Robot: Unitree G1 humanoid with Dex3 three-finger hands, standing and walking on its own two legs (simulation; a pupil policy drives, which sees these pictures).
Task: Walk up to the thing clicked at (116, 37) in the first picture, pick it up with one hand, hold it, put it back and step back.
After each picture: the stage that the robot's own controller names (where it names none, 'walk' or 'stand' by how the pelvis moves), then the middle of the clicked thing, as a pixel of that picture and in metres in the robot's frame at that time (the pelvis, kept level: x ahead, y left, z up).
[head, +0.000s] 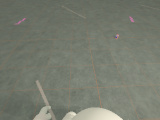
stand; (116, 36) +2.05 -0.70 -0.72
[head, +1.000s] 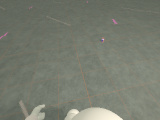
walk; (102, 40) +2.00 -0.19 -0.70
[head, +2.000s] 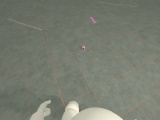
walk; (83, 47) +1.42 +0.18 -0.71
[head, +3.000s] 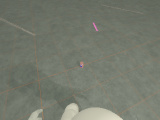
walk; (81, 64) +0.92 +0.16 -0.70
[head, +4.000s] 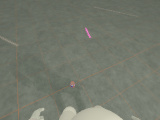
walk; (72, 84) +0.53 +0.19 -0.70
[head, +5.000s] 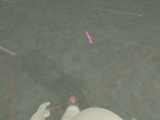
stand; (72, 100) +0.31 +0.20 -0.69
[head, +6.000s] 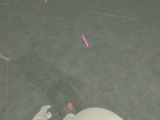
stand; (70, 106) +0.25 +0.20 -0.73
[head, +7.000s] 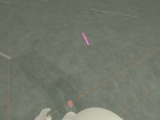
stand; (70, 103) +0.26 +0.21 -0.72
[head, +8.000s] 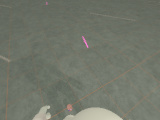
stand; (69, 107) +0.25 +0.21 -0.73
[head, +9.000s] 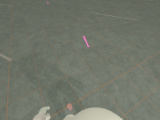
stand; (69, 106) +0.25 +0.21 -0.73
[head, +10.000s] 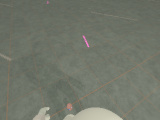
stand; (69, 106) +0.25 +0.21 -0.73
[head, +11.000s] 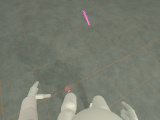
go down; (67, 89) +0.30 +0.20 -0.61
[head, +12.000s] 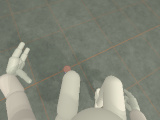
go down; (67, 70) +0.36 +0.20 -0.32
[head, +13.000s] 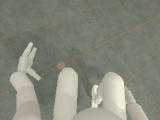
close in; (61, 66) +0.36 +0.21 -0.27
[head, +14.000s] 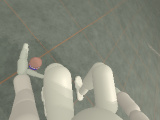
close; (35, 64) +0.36 +0.24 -0.22
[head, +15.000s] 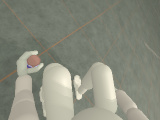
close; (32, 63) +0.35 +0.24 -0.22
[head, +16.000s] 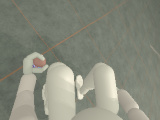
lift; (38, 63) +0.34 +0.23 -0.22
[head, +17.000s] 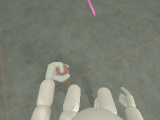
lift; (63, 73) +0.31 +0.18 -0.01
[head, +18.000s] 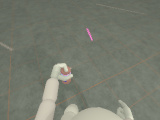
hold; (66, 75) +0.31 +0.17 +0.01
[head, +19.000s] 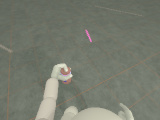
hold; (66, 75) +0.32 +0.17 +0.00
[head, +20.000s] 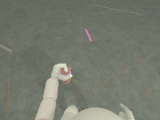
hold; (66, 75) +0.32 +0.17 +0.00
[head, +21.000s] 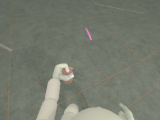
hold; (67, 75) +0.32 +0.16 +0.00
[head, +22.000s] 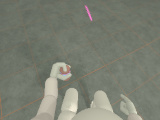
crouch; (65, 73) +0.33 +0.17 -0.06
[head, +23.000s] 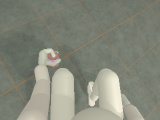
lower; (53, 59) +0.39 +0.21 -0.15
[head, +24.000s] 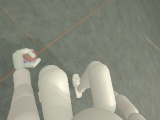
lower; (30, 59) +0.39 +0.24 -0.22
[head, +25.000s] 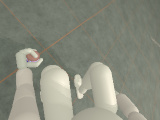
lower; (32, 59) +0.38 +0.24 -0.22
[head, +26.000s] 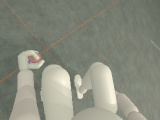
lower; (34, 60) +0.37 +0.24 -0.22
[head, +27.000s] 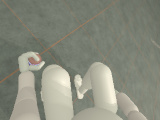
lower; (34, 62) +0.36 +0.23 -0.22
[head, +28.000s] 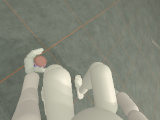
open; (39, 64) +0.35 +0.20 -0.23
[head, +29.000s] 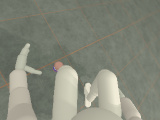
stand; (57, 67) +0.35 +0.18 -0.25
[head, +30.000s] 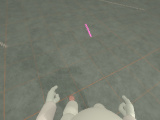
stand; (71, 99) +0.28 +0.15 -0.63
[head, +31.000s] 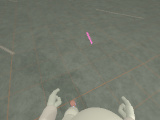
stand; (72, 104) +0.28 +0.16 -0.66
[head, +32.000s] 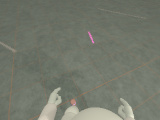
stand; (73, 102) +0.28 +0.15 -0.67
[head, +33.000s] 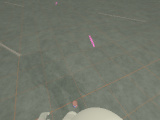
walk; (75, 104) +0.30 +0.16 -0.72
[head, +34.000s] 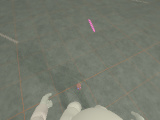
walk; (78, 86) +0.41 +0.11 -0.70
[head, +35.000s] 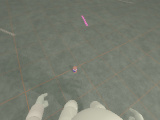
walk; (75, 69) +0.69 +0.18 -0.70
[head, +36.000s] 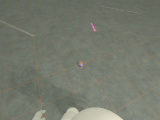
stand; (81, 64) +0.94 +0.18 -0.71
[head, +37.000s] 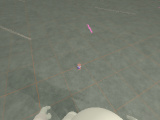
stand; (79, 66) +0.93 +0.18 -0.72
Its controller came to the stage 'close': yes
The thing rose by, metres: 0.72
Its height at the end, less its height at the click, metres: +0.00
